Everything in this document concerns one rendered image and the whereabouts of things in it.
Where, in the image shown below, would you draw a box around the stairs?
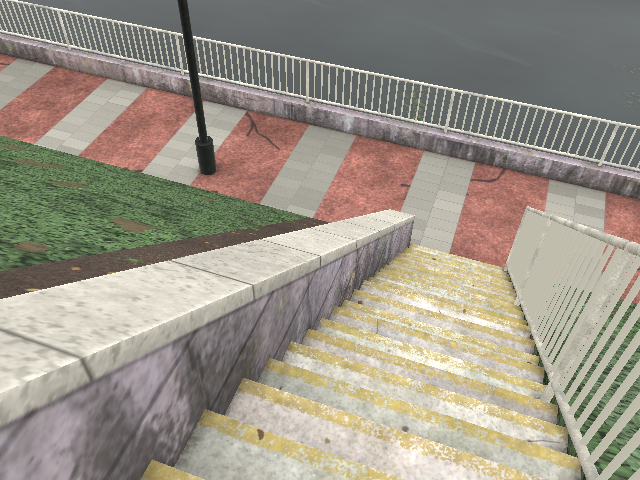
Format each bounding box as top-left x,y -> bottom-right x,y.
140,243 -> 581,480

